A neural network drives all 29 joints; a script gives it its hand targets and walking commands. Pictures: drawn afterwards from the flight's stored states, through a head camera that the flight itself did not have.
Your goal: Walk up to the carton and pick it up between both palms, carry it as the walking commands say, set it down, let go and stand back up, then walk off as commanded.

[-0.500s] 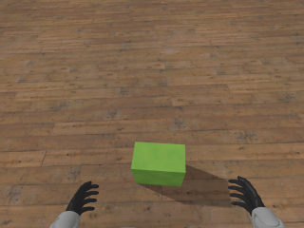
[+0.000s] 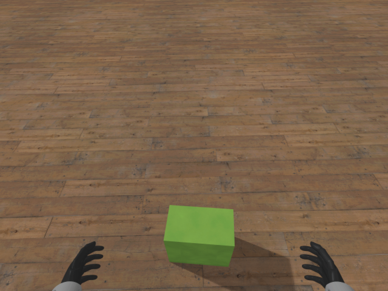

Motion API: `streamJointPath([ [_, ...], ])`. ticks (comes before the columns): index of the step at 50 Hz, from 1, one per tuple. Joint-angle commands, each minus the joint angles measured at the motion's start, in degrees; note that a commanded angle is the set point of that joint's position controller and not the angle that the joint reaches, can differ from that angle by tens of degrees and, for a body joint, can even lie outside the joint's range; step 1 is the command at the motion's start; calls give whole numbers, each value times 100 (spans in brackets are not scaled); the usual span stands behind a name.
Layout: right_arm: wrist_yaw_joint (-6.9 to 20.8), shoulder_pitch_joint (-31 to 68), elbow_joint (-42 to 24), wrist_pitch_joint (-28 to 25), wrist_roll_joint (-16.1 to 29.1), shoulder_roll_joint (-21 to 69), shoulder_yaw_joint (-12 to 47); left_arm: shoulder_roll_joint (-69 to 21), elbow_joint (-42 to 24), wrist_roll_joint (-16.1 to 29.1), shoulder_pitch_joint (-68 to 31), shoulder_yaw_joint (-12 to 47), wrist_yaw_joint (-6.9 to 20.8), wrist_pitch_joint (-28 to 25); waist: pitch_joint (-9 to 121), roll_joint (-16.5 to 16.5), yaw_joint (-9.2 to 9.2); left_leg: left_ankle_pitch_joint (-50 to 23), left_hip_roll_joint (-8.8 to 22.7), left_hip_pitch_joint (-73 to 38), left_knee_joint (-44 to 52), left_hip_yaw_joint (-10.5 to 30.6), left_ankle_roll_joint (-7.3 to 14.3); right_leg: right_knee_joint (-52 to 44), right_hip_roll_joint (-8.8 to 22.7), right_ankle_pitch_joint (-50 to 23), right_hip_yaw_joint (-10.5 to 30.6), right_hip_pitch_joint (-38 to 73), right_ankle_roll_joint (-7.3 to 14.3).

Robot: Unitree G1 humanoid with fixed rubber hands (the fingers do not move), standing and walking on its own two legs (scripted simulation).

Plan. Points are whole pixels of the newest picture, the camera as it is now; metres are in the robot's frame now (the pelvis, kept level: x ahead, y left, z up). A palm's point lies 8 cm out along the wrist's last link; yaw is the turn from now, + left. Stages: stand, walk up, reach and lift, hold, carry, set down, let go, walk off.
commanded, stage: stand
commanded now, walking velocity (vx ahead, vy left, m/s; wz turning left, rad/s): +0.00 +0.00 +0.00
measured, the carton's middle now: (199, 236) +0.47 +0.00 -0.63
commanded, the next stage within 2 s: walk off in 1.28 s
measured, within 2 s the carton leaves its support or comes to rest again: neither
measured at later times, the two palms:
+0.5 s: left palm out of the picture +0.11 +0.28 -0.06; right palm out of the picture +0.12 -0.26 -0.07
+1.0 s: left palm out of the picture +0.10 +0.28 -0.07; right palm out of the picture +0.10 -0.26 -0.07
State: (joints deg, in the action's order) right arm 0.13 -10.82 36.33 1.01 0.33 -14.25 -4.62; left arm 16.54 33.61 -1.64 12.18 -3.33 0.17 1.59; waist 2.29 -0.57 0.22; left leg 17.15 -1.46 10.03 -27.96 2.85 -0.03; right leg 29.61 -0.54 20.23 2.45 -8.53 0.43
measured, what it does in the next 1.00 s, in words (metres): stands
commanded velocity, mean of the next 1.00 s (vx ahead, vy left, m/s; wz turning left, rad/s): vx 0.00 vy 0.00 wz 0.00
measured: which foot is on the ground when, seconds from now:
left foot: down 0.00-1.00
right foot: down 0.00-1.00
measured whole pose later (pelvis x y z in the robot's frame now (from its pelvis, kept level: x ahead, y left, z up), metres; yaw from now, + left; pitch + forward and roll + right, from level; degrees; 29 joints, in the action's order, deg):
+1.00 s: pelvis -0.04 +0.00 +0.00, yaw +0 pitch -4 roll +1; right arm 0.0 -10.8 42.2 -0.9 0.3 -14.8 -4.6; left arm 17.4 40.5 -1.6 12.2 -3.3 0.1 -0.4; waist 3.4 -0.6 0.2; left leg 14.4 -1.5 10.0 -28.0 2.8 0.0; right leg 29.6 -0.5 17.5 2.4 -8.5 0.4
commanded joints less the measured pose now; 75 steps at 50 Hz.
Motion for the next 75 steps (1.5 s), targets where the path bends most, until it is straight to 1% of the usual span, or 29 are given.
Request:
streamJointPath([
  [1, -70, 260, -164, -250, -284, -1267, -118, 1103, -156, -30, -153, -267, -156, -287, 779, 101, -55, -2489, 459, -120, -39, 284, 148, -207, 424, -2733, 319, 81, -1],
  [3, -92, 309, -151, -254, -240, -1172, -148, 1041, -96, -124, -192, -261, -151, -271, 672, -329, 34, -1939, 543, -102, 45, 441, 143, -408, 441, -2080, 351, -93, 57],
  [4, -56, 386, -105, -256, -257, -1359, -169, 1079, -134, -75, -298, -230, -160, -266, 670, 146, 75, -1643, 529, -26, -28, 455, 151, -498, 479, -1803, 445, -166, 71],
  [6, -80, 282, -23, -269, -308, -1325, -158, 1089, -42, -74, -135, -266, -105, -359, 587, -108, -36, -1686, 512, -58, 72, 419, 125, -560, 454, -1510, 448, -303, 101],
  [9, -46, 295, 45, -319, -299, -1308, -158, 1162, -9, -133, -214, -334, -118, -363, 410, 302, -79, -1295, 468, -25, 199, 539, 184, -514, 378, -1197, 568, -386, 110],
  [11, -53, 321, -49, -344, -297, -1367, -150, 1215, -21, -113, -337, -367, -88, -342, 117, -168, 15, -1101, 425, 194, 178, 387, 175, -733, 452, -805, 596, -576, 139],
  [16, -45, 101, 81, -342, -338, -1288, -154, 1218, 145, -111, -188, -349, -75, -387, -87, 175, 97, -732, 431, 290, 428, 617, 207, -563, 423, -740, 559, -604, 174],
  [17, -49, 187, 148, -366, -254, -1460, -122, 1144, 125, -84, -126, -298, -105, -407, 47, 156, -117, -609, 590, 364, 297, 645, 250, -734, 516, -615, 739, -491, 213],
  [18, -27, 143, 144, -331, -268, -1368, -133, 1116, 110, -126, -232, -258, -110, -415, -310, 35, 123, -505, 469, 470, 345, 651, 218, -693, 523, -428, 643, -816, 145],
  [21, -47, 150, 139, -274, -286, -1417, -193, 1118, 128, -85, -173, -275, -68, -460, 96, -149, 27, -449, 472, 185, 244, 629, 226, -834, 551, -84, 651, -621, 159],
  [26, -12, 251, 237, -330, -238, -1448, -161, 1150, 269, -23, -103, -266, -37, -442, -75, 360, 14, -689, 512, 336, 249, 612, 311, -710, 488, -935, 563, -603, 202],
  [29, -39, 181, 248, -344, -258, -1424, -149, 1387, 257, -98, -248, -327, -31, -466, -165, -278, 110, -812, 579, 209, 287, 747, 299, -741, 487, -719, 618, -774, 215],
  [31, -15, 361, 234, -324, -222, -1399, -153, 1130, 257, -39, -186, -275, -82, -446, -207, 188, 69, -1040, 584, 306, 214, 642, 287, -712, 606, -1298, 722, -512, 199],
  [32, -21, 324, 200, -351, -260, -1344, -143, 1267, 329, -63, -131, -295, -78, -449, -116, -199, 73, -1332, 498, 174, 192, 596, 322, -626, 534, -1772, 612, -498, 170],
  [34, -32, 218, 377, -362, -224, -1422, -93, 1237, 343, -24, -99, -244, -80, -460, 287, 419, -50, -1757, 523, -85, 138, 513, 288, -527, 549, -1826, 630, -87, 178],
  [37, -47, 352, 326, -389, -246, -1392, -110, 1260, 377, -24, -239, -270, -65, -465, -28, -218, -18, -1459, 579, 207, 272, 710, 271, -642, 500, -1377, 512, -387, 179],
  [39, -43, 237, 372, -377, -207, -1458, -154, 1230, 392, 12, -243, -273, -65, -387, 24, -309, 21, -1390, 559, 34, 224, 637, 320, -603, 589, -1370, 597, -479, 189],
  [40, -77, 262, 264, -391, -212, -1591, -207, 1192, 338, -20, -269, -276, -71, -377, -136, 358, 33, -1439, 472, 126, 258, 609, 337, -701, 642, -1360, 715, -490, 240],
  [45, -53, 243, 476, -367, -246, -1442, -103, 1223, 406, -56, -226, -287, -72, -469, -204, -227, -63, -947, 566, 188, 380, 708, 271, -750, 518, -1056, 693, -437, 231],
  [48, -67, 376, 487, -369, -180, -1592, -141, 1271, 571, -35, -37, -266, -71, -465, -554, 425, 10, -1244, 598, 253, 345, 682, 284, -853, 588, -1137, 762, -689, 272],
  [50, -93, 221, 504, -384, -163, -1505, -109, 1272, 472, -18, -156, -228, -54, -535, -110, -326, -11, -1480, 619, 61, 343, 707, 259, -688, 545, -1467, 682, -311, 207],
  [52, -33, 213, 572, -426, -202, -1436, -97, 1312, 651, -57, -125, -285, -62, -486, -96, -153, 4, -1549, 607, 134, 256, 737, 302, -705, 654, -1861, 651, -295, 246],
  [60, -46, 392, 668, -369, -206, -1605, -75, 1228, 669, 0, -230, -233, -57, -484, -651, 84, -32, -886, 586, 184, 296, 710, 374, -1048, 586, -766, 754, -678, 188],
  [62, 15, 252, 756, -314, -206, -1420, -70, 1379, 771, 15, -270, -206, -90, -523, -454, -411, 77, -859, 520, 160, 475, 580, 322, -1029, 641, -941, 614, -579, 175],
  [66, 11, 290, 838, -339, -204, -1613, -107, 1213, 769, 56, -257, -201, -50, -513, -615, 235, -52, -296, 619, 283, 697, 803, 386, -889, 607, -152, 705, -661, 236],
  [70, -43, 389, 812, -409, -258, -1482, -27, 1345, 887, 16, -349, -272, -22, -505, -1162, 69, -142, 195, 617, 786, 820, 969, 483, -1116, 601, 237, 944, -824, 285],
  [72, -13, 412, 910, -372, -170, -1596, -86, 1405, 901, -58, -305, -232, -28, -483, -1036, -89, 59, -8, 591, 451, 756, 899, 384, -1222, 604, 320, 864, -893, 333],
  [74, 31, 268, 915, -289, -159, -1492, -40, 1275, 845, -99, -313, -131, 45, -449, -903, 288, 112, 177, 562, 513, 783, 731, 302, -1153, 609, 161, 870, -980, 224],
  [75, -23, -49, 976, -224, -169, -1303, -21, 1262, 726, -46, -303, -203, 51, -311, -952, -13, 39, 111, 355, 538, 819, 641, 216, -1115, 486, 581, 772, -1000, 217],
])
